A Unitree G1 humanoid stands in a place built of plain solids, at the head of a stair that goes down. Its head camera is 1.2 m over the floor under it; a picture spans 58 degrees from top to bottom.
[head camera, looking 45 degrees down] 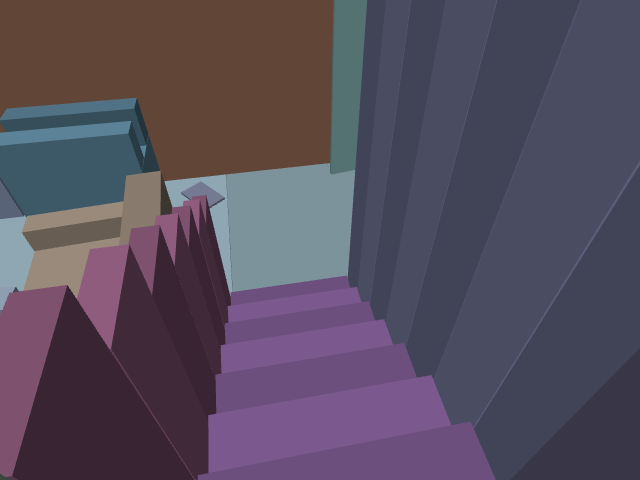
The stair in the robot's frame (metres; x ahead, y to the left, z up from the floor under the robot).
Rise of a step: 0.18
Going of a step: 0.25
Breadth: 0.85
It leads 11 degrees to the left of straight ahead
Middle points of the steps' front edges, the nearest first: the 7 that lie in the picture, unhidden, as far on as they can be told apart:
0.49 -0.06 -0.17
0.74 -0.01 -0.35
0.99 0.03 -0.53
1.24 0.08 -0.70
1.49 0.13 -0.88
1.74 0.17 -1.06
1.99 0.22 -1.23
